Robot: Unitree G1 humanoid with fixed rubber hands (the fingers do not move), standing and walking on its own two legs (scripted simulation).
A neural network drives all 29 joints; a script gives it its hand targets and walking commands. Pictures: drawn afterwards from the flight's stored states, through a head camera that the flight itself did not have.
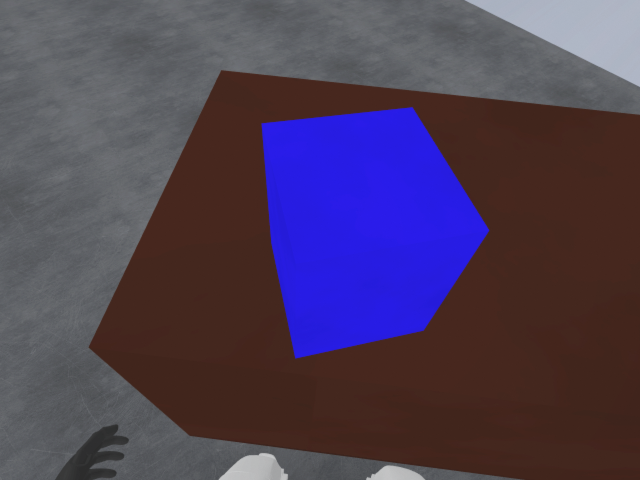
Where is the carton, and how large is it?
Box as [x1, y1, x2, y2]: [262, 107, 488, 357]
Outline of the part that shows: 412,107 262,123 271,243 295,357 423,330 488,231 487,227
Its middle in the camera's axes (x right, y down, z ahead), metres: +0.05 +0.00 +0.54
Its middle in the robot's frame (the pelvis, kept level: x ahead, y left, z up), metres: +0.41 -0.03 +0.04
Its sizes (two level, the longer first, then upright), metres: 0.210 0.200 0.250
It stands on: a pedestal, 0.67 m high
